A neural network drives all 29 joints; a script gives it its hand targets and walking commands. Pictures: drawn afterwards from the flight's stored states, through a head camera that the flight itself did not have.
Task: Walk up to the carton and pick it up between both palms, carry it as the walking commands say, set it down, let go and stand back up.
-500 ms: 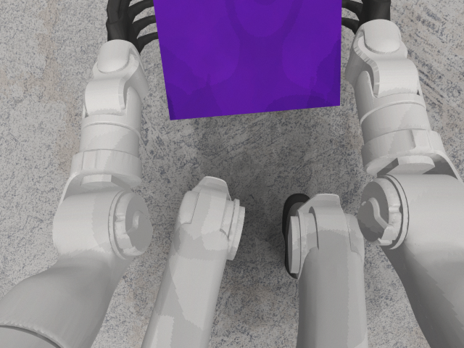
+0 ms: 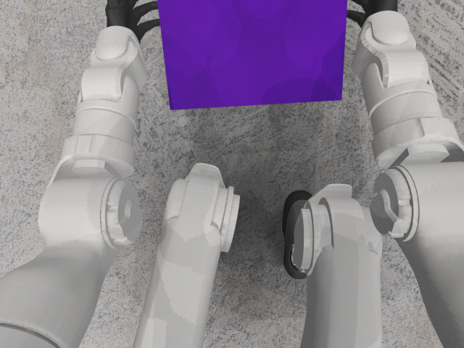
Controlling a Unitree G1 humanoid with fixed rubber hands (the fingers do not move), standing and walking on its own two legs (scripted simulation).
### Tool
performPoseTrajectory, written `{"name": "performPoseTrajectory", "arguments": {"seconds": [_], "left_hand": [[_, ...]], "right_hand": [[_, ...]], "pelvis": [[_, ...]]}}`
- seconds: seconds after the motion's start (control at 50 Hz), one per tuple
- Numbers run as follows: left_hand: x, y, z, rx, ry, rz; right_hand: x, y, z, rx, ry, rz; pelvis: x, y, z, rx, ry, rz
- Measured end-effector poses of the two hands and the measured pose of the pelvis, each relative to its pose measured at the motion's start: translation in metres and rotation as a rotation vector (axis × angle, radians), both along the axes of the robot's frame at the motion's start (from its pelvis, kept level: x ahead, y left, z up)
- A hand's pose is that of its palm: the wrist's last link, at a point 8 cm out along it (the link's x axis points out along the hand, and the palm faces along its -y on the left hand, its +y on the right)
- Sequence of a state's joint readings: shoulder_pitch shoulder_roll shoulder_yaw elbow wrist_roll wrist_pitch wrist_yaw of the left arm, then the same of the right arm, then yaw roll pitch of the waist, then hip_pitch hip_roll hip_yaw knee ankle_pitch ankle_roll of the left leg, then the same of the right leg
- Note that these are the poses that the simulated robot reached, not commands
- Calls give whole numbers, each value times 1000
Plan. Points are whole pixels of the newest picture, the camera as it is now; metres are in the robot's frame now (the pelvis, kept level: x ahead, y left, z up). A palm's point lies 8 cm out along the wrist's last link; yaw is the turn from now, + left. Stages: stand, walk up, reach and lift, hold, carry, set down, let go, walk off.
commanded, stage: set down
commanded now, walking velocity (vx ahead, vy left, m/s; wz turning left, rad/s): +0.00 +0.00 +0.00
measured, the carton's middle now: (248, 17) +0.55 +0.06 -0.25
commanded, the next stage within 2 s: none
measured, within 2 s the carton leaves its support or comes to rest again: rests again in 0.52 s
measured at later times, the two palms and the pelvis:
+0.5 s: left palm (129, 38) +0.49 +0.23 -0.18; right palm (369, 26) +0.54 -0.11 -0.19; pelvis -0.01 +0.00 -0.01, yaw +0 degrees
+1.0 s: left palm (127, 38) +0.49 +0.23 -0.19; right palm (365, 24) +0.54 -0.10 -0.19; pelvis -0.01 +0.00 -0.02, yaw +1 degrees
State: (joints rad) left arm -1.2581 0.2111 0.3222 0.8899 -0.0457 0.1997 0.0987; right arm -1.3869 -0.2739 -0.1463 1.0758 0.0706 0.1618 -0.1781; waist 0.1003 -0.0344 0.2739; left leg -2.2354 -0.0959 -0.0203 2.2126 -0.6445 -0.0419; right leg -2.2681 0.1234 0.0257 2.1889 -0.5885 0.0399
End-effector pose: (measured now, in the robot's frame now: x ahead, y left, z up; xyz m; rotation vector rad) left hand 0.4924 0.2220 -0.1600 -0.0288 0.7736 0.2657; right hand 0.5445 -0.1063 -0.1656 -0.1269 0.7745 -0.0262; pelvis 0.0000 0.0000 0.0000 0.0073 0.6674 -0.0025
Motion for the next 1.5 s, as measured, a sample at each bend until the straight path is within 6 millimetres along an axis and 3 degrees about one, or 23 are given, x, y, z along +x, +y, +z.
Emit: {"name": "performPoseTrajectory", "arguments": {"seconds": [0.58, 1.5], "left_hand": [[-6, 5, -24, 0, 40, -22], [-5, 10, -37, -4, 15, -34]], "right_hand": [[-6, 1, -21, 9, 42, 51], [-2, 3, -32, 61, -10, 83]], "pelvis": [[-6, -2, -12, -1, -66, 10], [-14, -5, -22, 5, -127, 31]]}}
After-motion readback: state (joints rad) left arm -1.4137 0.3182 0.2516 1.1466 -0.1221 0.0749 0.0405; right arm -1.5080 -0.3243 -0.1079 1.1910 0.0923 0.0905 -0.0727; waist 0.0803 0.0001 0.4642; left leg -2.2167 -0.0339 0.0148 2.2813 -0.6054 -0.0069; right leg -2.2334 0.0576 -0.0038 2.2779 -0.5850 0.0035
